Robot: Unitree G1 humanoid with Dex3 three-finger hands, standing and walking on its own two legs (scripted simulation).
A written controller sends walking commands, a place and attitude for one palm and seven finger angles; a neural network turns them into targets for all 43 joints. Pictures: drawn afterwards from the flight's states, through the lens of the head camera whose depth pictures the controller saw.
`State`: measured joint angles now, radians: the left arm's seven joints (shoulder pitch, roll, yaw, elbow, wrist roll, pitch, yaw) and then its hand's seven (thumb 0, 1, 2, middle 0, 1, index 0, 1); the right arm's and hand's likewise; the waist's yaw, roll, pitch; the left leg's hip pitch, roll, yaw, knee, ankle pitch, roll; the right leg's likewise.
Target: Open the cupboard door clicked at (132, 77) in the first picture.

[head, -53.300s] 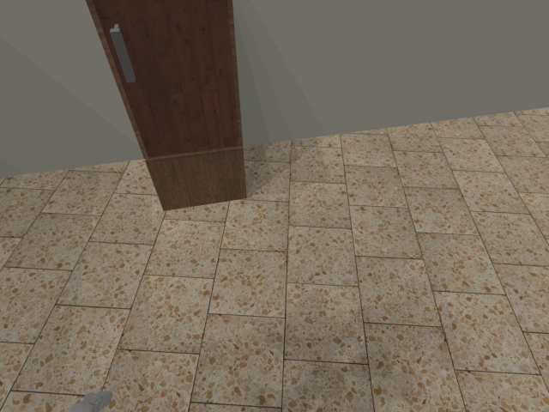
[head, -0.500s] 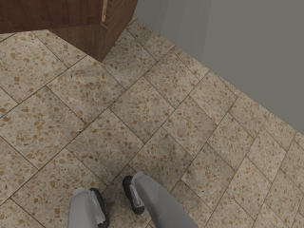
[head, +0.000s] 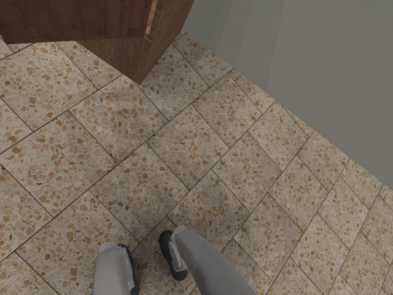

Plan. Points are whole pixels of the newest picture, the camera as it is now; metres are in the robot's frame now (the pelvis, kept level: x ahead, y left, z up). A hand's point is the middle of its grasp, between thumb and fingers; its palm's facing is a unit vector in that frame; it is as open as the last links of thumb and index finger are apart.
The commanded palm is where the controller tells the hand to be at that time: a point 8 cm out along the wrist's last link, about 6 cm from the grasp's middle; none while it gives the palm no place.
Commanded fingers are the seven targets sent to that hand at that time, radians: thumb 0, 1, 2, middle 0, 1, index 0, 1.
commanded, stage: move the hooked fingers beside the handle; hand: left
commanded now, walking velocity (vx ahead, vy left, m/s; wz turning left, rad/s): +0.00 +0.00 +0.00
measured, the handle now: out of the picture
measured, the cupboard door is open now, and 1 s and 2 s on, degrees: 48 48 48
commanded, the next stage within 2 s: none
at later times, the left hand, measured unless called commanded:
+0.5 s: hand out of the picture +0.63 +0.24 +0.10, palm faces +0.07 -1.00 -0.01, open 14.0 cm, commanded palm +0.70 +0.20 +0.09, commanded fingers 0.00 -0.50 0.30 -0.30 -1.20 -0.30 -1.20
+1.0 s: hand out of the picture +0.64 +0.24 +0.10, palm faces +0.07 -1.00 +0.01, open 14.0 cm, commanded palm +0.71 +0.20 +0.09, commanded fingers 0.00 -0.50 0.30 -0.30 -1.20 -0.30 -1.20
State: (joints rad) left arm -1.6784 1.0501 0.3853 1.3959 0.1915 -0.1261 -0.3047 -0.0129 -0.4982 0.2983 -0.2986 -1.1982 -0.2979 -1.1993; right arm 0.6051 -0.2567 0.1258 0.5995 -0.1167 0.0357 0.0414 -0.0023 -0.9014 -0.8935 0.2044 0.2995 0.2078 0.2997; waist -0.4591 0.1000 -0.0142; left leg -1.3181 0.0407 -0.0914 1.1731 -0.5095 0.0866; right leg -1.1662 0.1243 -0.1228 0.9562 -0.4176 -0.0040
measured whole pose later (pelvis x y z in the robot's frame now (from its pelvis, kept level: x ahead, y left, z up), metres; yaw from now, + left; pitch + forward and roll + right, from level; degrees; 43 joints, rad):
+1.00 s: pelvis -0.02 +0.00 -0.02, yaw -1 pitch +38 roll -13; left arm -1.72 1.11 0.35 1.45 0.18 -0.11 -0.31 -0.01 -0.50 0.30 -0.30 -1.20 -0.30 -1.20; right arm 0.57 -0.26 0.17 0.63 -0.08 -0.02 0.01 0.00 -0.90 -0.89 0.21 0.30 0.21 0.30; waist -0.47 0.11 -0.02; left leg -1.41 0.04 -0.06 1.24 -0.50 0.09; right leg -1.27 0.12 -0.10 1.04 -0.45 0.02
